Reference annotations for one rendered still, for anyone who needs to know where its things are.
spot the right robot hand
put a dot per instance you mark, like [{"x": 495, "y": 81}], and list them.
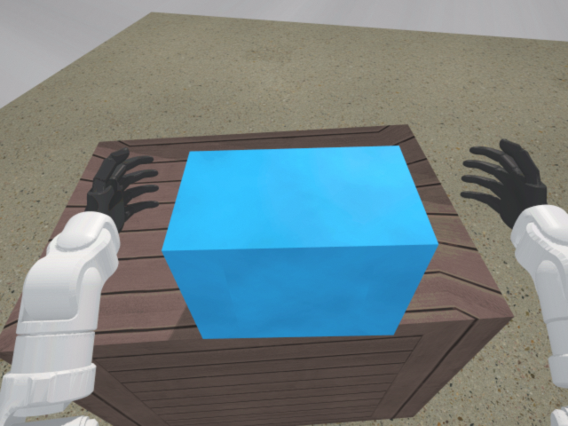
[{"x": 520, "y": 187}]

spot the robot right forearm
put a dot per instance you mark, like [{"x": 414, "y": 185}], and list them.
[{"x": 540, "y": 236}]

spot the left robot hand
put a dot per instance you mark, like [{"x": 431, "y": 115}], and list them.
[{"x": 107, "y": 195}]

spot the robot right upper arm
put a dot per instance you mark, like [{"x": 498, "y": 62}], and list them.
[{"x": 559, "y": 417}]

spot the carton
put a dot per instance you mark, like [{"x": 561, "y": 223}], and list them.
[{"x": 298, "y": 242}]

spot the pedestal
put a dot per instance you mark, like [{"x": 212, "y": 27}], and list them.
[{"x": 154, "y": 369}]

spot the robot left forearm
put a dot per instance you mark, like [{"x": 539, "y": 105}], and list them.
[{"x": 51, "y": 364}]

